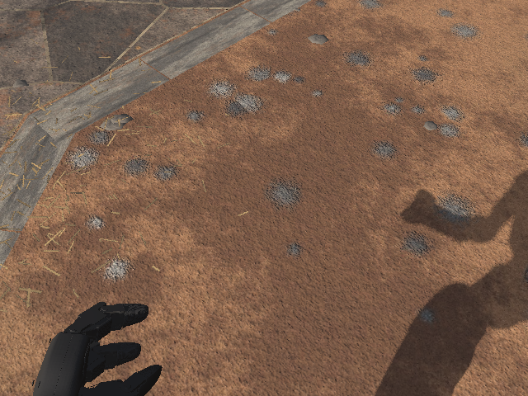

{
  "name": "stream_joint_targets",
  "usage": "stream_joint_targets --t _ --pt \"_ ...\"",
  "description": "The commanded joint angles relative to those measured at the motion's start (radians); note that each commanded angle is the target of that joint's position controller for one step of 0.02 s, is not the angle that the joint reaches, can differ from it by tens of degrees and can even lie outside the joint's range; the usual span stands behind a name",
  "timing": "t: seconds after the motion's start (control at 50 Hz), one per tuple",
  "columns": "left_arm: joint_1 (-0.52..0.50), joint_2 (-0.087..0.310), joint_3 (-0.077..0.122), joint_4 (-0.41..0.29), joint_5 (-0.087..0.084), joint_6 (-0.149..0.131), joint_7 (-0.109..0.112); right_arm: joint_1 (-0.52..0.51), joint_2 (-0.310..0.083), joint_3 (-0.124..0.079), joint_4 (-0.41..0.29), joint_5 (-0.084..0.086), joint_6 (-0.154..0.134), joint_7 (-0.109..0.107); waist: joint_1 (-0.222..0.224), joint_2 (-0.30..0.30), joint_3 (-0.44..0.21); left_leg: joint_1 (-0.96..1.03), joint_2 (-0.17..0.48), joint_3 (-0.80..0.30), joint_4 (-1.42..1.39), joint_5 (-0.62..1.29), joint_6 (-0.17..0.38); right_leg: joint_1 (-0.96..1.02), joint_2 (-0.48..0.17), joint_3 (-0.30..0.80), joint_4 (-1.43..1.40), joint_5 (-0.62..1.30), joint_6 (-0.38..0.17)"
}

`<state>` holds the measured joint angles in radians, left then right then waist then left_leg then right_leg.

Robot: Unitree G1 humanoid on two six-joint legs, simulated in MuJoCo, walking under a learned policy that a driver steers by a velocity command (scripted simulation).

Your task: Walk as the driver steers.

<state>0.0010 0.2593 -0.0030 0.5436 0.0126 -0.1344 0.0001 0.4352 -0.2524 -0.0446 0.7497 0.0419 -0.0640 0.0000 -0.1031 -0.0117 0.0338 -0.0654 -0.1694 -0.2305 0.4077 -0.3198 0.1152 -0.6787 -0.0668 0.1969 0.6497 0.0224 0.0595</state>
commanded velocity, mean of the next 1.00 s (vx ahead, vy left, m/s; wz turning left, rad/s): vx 0.47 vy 0.00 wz -0.08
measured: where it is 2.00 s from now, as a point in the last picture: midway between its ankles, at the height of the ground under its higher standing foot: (317, 293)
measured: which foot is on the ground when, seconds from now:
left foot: down 0.00-0.10, up 0.12-0.44, down 0.46-0.88, up 0.90-1.00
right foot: up 0.00-0.08, down 0.10-0.48, up 0.50-0.86, down 0.88-1.00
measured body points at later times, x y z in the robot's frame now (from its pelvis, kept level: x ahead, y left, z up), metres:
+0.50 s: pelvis +0.31 -0.04 -0.01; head +0.34 -0.02 +0.44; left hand +0.25 +0.24 -0.14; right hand +0.61 -0.19 -0.06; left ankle +0.38 +0.09 -0.74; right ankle +0.29 -0.19 -0.73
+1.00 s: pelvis +0.47 -0.13 -0.02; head +0.48 -0.18 +0.43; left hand +0.59 +0.14 -0.10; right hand +0.60 -0.43 -0.14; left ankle +0.43 +0.04 -0.65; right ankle +0.47 -0.21 -0.74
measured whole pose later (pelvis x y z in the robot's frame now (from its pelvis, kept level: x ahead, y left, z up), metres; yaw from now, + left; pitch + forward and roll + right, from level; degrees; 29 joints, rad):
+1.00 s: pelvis +0.47 -0.13 -0.02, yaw -8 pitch +1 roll +3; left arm 0.33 0.29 0.06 0.72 0.00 -0.03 -0.03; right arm 0.14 -0.31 -0.08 0.76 0.02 -0.04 0.01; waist 0.03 0.05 -0.01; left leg -0.48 0.07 0.03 1.22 -0.46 -0.02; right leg -0.38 -0.04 -0.07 0.72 -0.34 -0.06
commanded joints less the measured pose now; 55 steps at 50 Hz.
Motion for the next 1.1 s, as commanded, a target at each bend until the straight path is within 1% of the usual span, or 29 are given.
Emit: stream_joint_targets --t 0.02,0.06,0.08,0.1,0.12,0.14,0.16,0.2,0.26,0.32,0.34,0.44,0.46,0.48,0.5,0.52,0.56,0.58,0.7,0.84,0.88,0.9,0.92,0.94,0.96,0.98,1.0,1.08,1.1 --pt "-0.076 0.114 0.050 -0.076 -0.039 -0.011 0.005 -0.038 -0.169 -0.055 -0.056 0.016 -0.009 -0.018 0.028 0.105 0.010 -0.306 0.139 -0.207 -0.125 0.022 0.083 0.396 0.088 -0.081 -0.151 0.104 0.029" --pt "-0.044 0.164 0.078 -0.069 -0.034 -0.023 0.008 -0.030 -0.166 -0.064 -0.049 0.008 0.010 -0.024 0.056 0.121 -0.015 -0.151 0.139 -0.237 0.044 0.255 0.032 0.414 0.110 -0.089 -0.232 0.036 0.002" --pt "0.065 0.189 0.097 -0.053 -0.025 -0.030 0.010 -0.055 -0.176 -0.068 -0.061 0.001 0.021 -0.023 0.129 0.124 -0.099 -0.113 0.107 -0.204 0.226 0.435 -0.020 0.532 0.100 -0.104 -0.248 0.052 -0.025" --pt "0.290 0.208 0.105 -0.017 -0.011 -0.028 0.012 -0.104 -0.129 -0.052 -0.101 -0.022 0.029 -0.021 0.233 0.129 -0.278 -0.199 0.094 -0.158 0.512 0.414 -0.070 0.806 -0.022 -0.043 -0.140 0.086 -0.079" --pt "0.383 0.288 0.110 0.001 0.035 -0.016 0.008 0.076 0.029 -0.009 -0.137 -0.028 0.030 -0.015 0.134 -0.272 -0.489 -0.538 -0.036 -0.028 0.894 -0.357 -0.126 1.211 -0.367 0.412 -0.111 0.353 -0.250" --pt "0.399 0.283 0.118 0.029 0.010 0.002 -0.008 0.151 -0.091 -0.007 -0.144 -0.005 0.031 -0.007 0.122 -0.440 -0.619 -0.666 0.083 0.004 1.113 -0.338 -0.143 1.264 -0.463 0.696 -0.161 0.076 -0.339" --pt "0.323 0.174 0.097 -0.016 0.012 0.023 0.006 0.025 -0.159 -0.026 -0.147 0.003 0.043 -0.011 0.172 -0.298 -0.465 -0.741 0.146 0.039 1.141 -0.250 -0.163 1.152 -0.378 0.504 -0.190 0.029 -0.307" --pt "0.236 0.123 0.080 0.005 0.010 0.054 0.019 -0.167 -0.204 -0.047 -0.191 -0.028 0.060 -0.015 0.169 -0.060 -0.194 -0.728 0.204 0.131 1.057 -0.146 -0.185 0.829 -0.267 0.161 -0.199 0.321 -0.237" --pt "0.201 0.123 0.076 0.082 0.007 0.043 0.014 -0.176 -0.077 -0.014 -0.222 -0.020 0.062 -0.002 0.098 -0.110 -0.063 -0.628 0.235 0.147 0.821 -0.180 -0.168 0.571 -0.199 0.037 -0.302 0.444 -0.261" --pt "0.178 0.154 0.082 0.133 -0.005 0.037 0.005 -0.238 -0.042 0.011 -0.201 -0.045 0.040 -0.002 0.102 -0.021 -0.144 -0.427 0.203 0.175 0.518 0.019 -0.141 0.487 -0.163 -0.050 -0.348 0.568 -0.279" --pt "0.138 0.170 0.083 0.138 -0.018 0.037 -0.002 -0.192 -0.035 0.016 -0.184 -0.042 0.034 0.004 0.060 -0.095 -0.156 -0.349 0.199 0.174 0.385 0.108 -0.138 0.454 -0.160 -0.075 -0.334 0.587 -0.286" --pt "0.199 0.217 0.097 0.179 -0.054 0.056 -0.004 -0.290 -0.137 -0.017 -0.178 -0.061 0.010 0.012 0.065 -0.053 -0.128 -0.127 0.139 0.182 0.051 0.438 -0.090 0.440 -0.090 -0.037 -0.233 0.259 -0.185" --pt "0.217 0.192 0.091 0.181 -0.047 0.054 -0.004 -0.289 -0.167 -0.027 -0.184 -0.071 0.010 0.001 0.060 -0.046 -0.126 -0.055 0.180 0.158 0.024 0.532 -0.061 0.398 -0.045 -0.039 -0.174 0.168 -0.147" --pt "0.221 0.147 0.075 0.156 -0.027 0.052 -0.006 -0.248 -0.235 -0.042 -0.197 -0.090 0.019 -0.019 0.054 0.054 -0.197 0.103 0.352 0.038 0.086 0.938 -0.001 0.289 0.025 -0.078 -0.013 -0.106 -0.096" --pt "0.364 0.086 0.053 0.168 -0.035 0.059 -0.006 -0.218 -0.249 -0.048 -0.200 -0.106 0.043 -0.027 0.075 0.260 -0.345 0.274 0.630 -0.154 0.107 1.144 0.168 0.123 0.079 -0.143 0.244 -0.674 -0.040" --pt "0.392 0.171 0.074 0.188 -0.048 0.081 -0.006 -0.182 -0.194 -0.044 -0.194 -0.075 0.062 -0.023 0.036 0.206 -0.394 0.259 0.609 -0.178 0.065 0.753 0.191 0.073 0.045 -0.128 0.402 -0.737 -0.024" --pt "0.320 0.182 0.089 0.165 -0.057 0.113 0.000 -0.200 -0.176 -0.044 -0.157 -0.023 0.063 -0.018 0.045 0.198 -0.230 0.143 0.527 -0.183 -0.107 -0.190 0.116 -0.090 -0.017 -0.170 0.527 -0.581 -0.028" --pt "0.310 0.185 0.095 0.156 -0.046 0.126 0.004 -0.247 -0.180 -0.044 -0.149 -0.022 0.054 -0.017 0.067 0.224 -0.161 0.043 0.518 -0.175 -0.165 -0.310 0.093 -0.100 -0.034 -0.169 0.547 -0.530 -0.022" --pt "0.297 0.110 0.094 0.128 -0.033 0.139 0.002 -0.341 -0.160 -0.062 -0.119 -0.035 -0.009 -0.024 0.139 0.159 -0.085 -0.144 0.498 0.102 -0.287 -0.229 0.038 0.019 -0.096 -0.174 0.446 -0.307 -0.034" --pt "0.299 0.112 0.098 0.134 -0.037 0.169 -0.016 -0.393 -0.189 -0.087 -0.081 -0.016 -0.001 0.016 0.184 0.078 0.001 -0.145 0.487 0.352 -0.169 -0.113 -0.022 0.256 -0.079 -0.302 0.146 -0.312 -0.098" --pt "0.453 0.166 0.136 0.193 -0.025 0.173 -0.010 -0.382 -0.139 -0.074 -0.071 -0.013 0.022 0.021 0.236 -0.081 -0.019 -0.201 0.401 0.456 0.222 0.121 -0.081 0.456 0.053 -0.375 -0.012 -0.308 -0.160" --pt "0.555 0.285 0.167 0.213 -0.024 0.163 -0.002 -0.356 -0.076 -0.051 -0.092 -0.048 0.034 0.016 0.239 -0.414 0.025 -0.459 0.295 0.474 0.673 -0.189 -0.148 0.567 -0.069 -0.062 -0.168 -0.165 -0.243" --pt "0.500 0.375 0.157 0.136 -0.016 0.123 -0.012 -0.315 -0.055 -0.037 -0.139 -0.068 0.014 0.015 0.142 -0.568 -0.026 -0.777 0.136 0.307 0.922 -0.371 -0.182 0.682 -0.237 0.442 -0.348 -0.136 -0.397" --pt "0.488 0.298 0.138 0.110 -0.006 0.091 -0.032 -0.362 -0.141 -0.049 -0.124 -0.027 -0.005 0.015 0.199 -0.315 -0.087 -0.830 0.176 0.220 0.982 -0.285 -0.155 0.709 -0.329 0.474 -0.434 -0.147 -0.407" --pt "0.482 0.252 0.122 0.126 -0.004 0.074 -0.034 -0.383 -0.152 -0.051 -0.105 -0.005 -0.013 0.018 0.187 -0.206 -0.078 -0.830 0.224 0.215 0.957 -0.201 -0.118 0.691 -0.328 0.373 -0.371 -0.079 -0.365" --pt "0.413 0.209 0.107 0.126 -0.008 0.075 -0.029 -0.378 -0.135 -0.048 -0.072 -0.023 -0.002 0.007 0.163 -0.087 -0.068 -0.781 0.274 0.216 0.910 -0.118 -0.100 0.632 -0.289 0.233 -0.332 0.025 -0.303" --pt "0.364 0.204 0.099 0.122 -0.007 0.076 -0.017 -0.348 -0.127 -0.046 -0.052 -0.029 0.007 0.003 0.135 -0.140 -0.070 -0.703 0.292 0.199 0.870 -0.060 -0.104 0.563 -0.286 0.155 -0.312 0.182 -0.290" --pt "0.315 0.129 0.080 0.133 0.025 0.066 0.034 -0.322 -0.101 -0.052 0.018 -0.006 0.049 0.003 0.128 -0.017 -0.093 -0.619 0.217 0.152 0.739 0.145 -0.108 0.613 -0.176 -0.156 -0.363 0.401 -0.166" --pt "0.299 0.150 0.084 0.129 0.022 0.065 0.049 -0.310 -0.074 -0.045 0.010 -0.011 0.049 0.006 0.106 -0.064 -0.083 -0.596 0.209 0.131 0.663 0.186 -0.116 0.597 -0.203 -0.208 -0.360 0.489 -0.159"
